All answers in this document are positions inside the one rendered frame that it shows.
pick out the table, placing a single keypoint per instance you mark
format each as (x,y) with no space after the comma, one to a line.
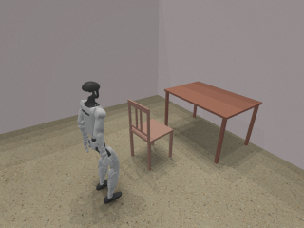
(220,102)

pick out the chair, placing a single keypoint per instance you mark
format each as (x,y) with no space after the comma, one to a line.
(149,131)

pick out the right robot upper arm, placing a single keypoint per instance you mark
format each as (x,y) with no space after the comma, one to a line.
(100,115)

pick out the left robot upper arm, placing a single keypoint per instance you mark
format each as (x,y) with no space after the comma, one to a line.
(80,119)

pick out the robot left hand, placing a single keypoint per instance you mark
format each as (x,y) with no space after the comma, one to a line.
(85,143)

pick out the robot left forearm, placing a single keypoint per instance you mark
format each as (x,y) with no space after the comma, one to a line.
(83,132)

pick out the robot right hand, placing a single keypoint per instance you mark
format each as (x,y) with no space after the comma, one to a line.
(105,162)

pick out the robot right forearm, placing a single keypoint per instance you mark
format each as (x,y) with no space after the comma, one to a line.
(101,146)

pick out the robot torso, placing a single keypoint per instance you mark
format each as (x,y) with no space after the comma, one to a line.
(89,119)

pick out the robot right shin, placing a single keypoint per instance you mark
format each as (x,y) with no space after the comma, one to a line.
(112,183)

